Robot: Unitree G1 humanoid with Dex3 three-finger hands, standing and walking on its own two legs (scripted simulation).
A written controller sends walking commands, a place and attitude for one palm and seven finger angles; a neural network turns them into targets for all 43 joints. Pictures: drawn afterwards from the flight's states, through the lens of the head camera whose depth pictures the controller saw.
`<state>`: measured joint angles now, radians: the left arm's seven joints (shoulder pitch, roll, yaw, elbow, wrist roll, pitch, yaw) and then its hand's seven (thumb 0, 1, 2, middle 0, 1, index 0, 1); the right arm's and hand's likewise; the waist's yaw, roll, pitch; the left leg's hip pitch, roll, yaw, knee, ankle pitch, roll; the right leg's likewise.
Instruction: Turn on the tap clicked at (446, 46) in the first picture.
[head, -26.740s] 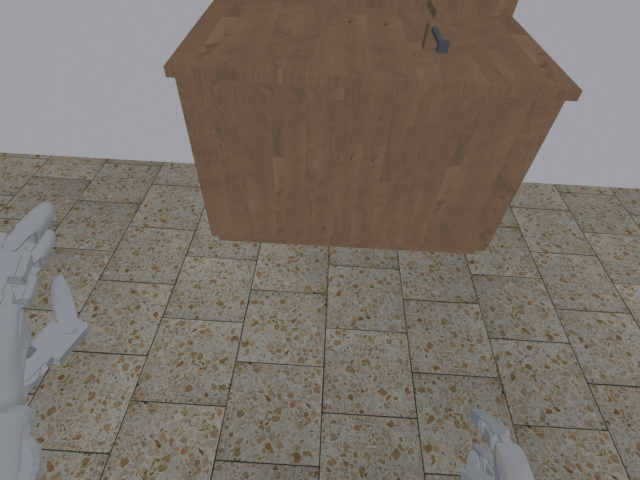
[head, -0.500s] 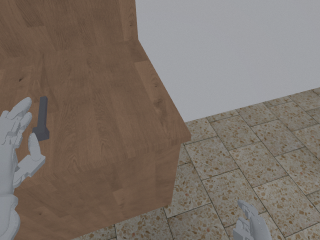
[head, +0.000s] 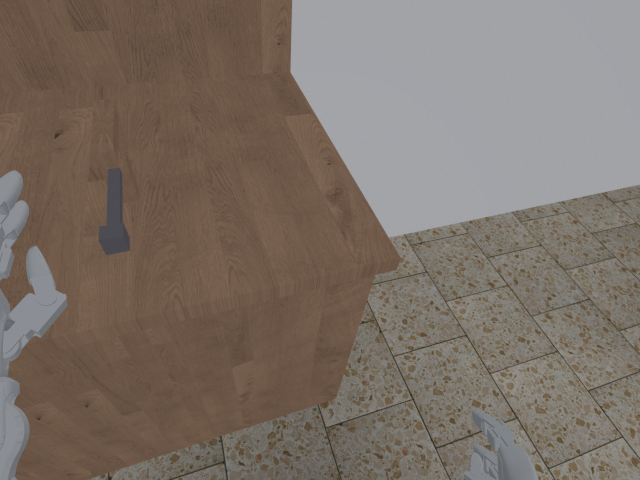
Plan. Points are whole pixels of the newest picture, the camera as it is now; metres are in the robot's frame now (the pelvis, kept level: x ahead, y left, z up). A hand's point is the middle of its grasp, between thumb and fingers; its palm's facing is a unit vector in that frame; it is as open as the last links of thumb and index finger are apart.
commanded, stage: come to a stop and stand still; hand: left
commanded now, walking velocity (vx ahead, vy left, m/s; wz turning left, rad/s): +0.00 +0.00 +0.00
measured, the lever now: (114, 238) +0.35 +0.31 +0.09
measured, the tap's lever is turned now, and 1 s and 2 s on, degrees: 0 0 0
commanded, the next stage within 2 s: look again from close up in 0.98 s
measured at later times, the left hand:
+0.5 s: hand (61, 288) +0.23 +0.27 +0.17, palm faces +0.40 -0.81 -0.42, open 7.4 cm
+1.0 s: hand (106, 277) +0.25 +0.25 +0.16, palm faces +0.38 -0.83 -0.41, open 7.4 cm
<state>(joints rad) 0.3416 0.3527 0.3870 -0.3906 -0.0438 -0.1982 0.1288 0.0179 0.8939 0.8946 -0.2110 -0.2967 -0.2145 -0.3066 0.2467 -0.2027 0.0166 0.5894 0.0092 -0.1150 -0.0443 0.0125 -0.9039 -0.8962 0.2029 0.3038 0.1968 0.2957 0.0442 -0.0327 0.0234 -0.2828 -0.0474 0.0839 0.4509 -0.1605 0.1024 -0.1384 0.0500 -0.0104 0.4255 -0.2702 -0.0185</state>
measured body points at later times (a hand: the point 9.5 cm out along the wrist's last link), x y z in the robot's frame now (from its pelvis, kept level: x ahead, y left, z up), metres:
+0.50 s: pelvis +0.00 +0.02 +0.00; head +0.02 +0.04 +0.45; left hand +0.20 +0.32 +0.19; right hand +0.19 -0.19 -0.07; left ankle +0.06 +0.05 -0.74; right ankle -0.03 -0.11 -0.74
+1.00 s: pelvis +0.01 +0.00 +0.00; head +0.06 +0.01 +0.44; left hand +0.23 +0.29 +0.18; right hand +0.19 -0.24 -0.08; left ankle +0.06 +0.05 -0.74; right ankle -0.04 -0.11 -0.74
